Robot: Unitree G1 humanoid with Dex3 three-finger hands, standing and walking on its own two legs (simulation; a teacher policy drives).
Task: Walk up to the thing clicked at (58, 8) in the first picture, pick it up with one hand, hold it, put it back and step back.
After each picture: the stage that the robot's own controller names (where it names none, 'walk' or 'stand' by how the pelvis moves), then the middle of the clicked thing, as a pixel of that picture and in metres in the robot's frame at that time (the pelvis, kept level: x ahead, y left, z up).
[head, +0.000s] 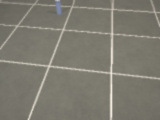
stand; (58, 6) +2.27 +0.35 -0.65
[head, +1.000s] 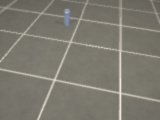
walk; (66, 17) +2.16 +0.17 -0.64
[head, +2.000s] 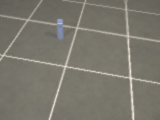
walk; (60, 29) +1.51 +0.21 -0.65
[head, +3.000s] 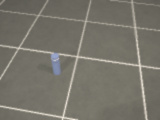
walk; (56, 64) +0.98 +0.21 -0.65
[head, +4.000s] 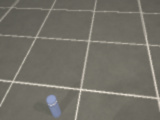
walk; (54, 106) +0.57 +0.24 -0.63
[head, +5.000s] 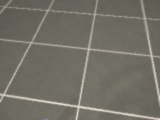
stand; out of the picture +0.37 +0.25 -0.63
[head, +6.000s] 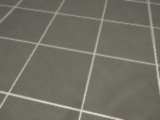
stand; out of the picture +0.37 +0.23 -0.65
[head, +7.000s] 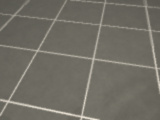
stand; out of the picture +0.36 +0.24 -0.66
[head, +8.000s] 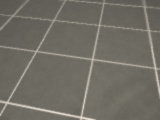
stand; out of the picture +0.35 +0.24 -0.66
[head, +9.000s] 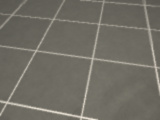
stand; out of the picture +0.34 +0.24 -0.66
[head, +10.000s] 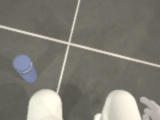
go down; (26, 70) +0.42 +0.25 -0.33
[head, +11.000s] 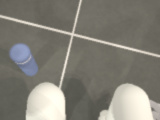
go down; (26, 62) +0.43 +0.25 -0.26
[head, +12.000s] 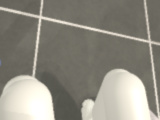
close in; out of the picture +0.42 +0.28 -0.17
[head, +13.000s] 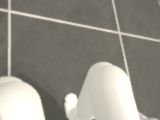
close; out of the picture +0.42 +0.29 -0.16
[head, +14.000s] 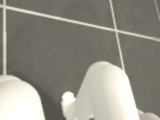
lift; out of the picture +0.40 +0.29 -0.16
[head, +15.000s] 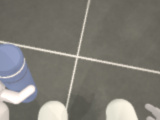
lift; (18, 79) +0.33 +0.20 +0.01
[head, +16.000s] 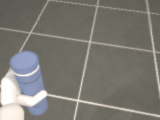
hold; (32, 87) +0.33 +0.18 +0.03
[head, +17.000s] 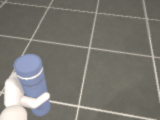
hold; (35, 89) +0.32 +0.17 +0.03
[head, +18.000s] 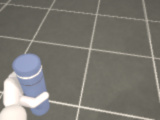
hold; (34, 88) +0.33 +0.17 +0.04
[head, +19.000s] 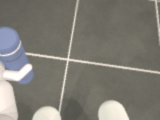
crouch; (16, 61) +0.42 +0.20 -0.03
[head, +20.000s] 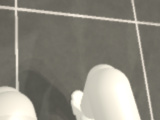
lower; out of the picture +0.48 +0.29 -0.13
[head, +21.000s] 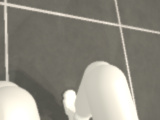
lower; out of the picture +0.43 +0.29 -0.17
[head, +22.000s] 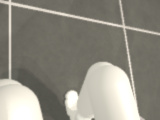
lower; out of the picture +0.42 +0.29 -0.17
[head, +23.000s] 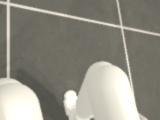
lower; out of the picture +0.41 +0.29 -0.17
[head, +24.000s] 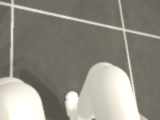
rest; out of the picture +0.40 +0.29 -0.17
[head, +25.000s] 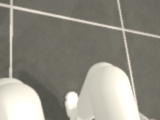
open; out of the picture +0.40 +0.29 -0.17
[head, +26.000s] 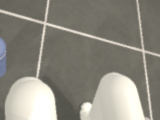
stand; out of the picture +0.40 +0.26 -0.19
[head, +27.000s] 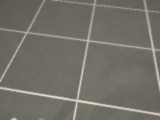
stand; out of the picture +0.34 +0.23 -0.56
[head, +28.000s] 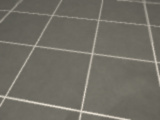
stand; out of the picture +0.36 +0.23 -0.60
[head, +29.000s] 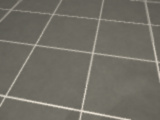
stand; out of the picture +0.35 +0.23 -0.60
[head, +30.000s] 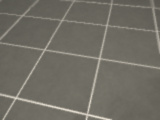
stand; out of the picture +0.36 +0.22 -0.65
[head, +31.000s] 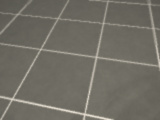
stand; out of the picture +0.34 +0.23 -0.66
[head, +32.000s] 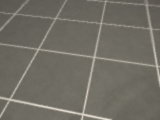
stand; out of the picture +0.34 +0.23 -0.66
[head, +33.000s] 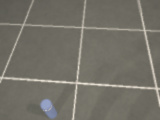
walk; (49, 109) +0.42 +0.26 -0.63
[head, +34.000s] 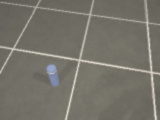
walk; (53, 76) +0.69 +0.23 -0.63
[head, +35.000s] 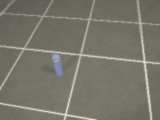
stand; (57, 65) +0.96 +0.31 -0.64
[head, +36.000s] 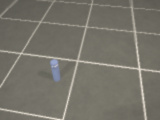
stand; (55, 70) +0.97 +0.25 -0.66
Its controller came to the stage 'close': yes
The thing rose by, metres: 0.67
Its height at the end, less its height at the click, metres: +0.00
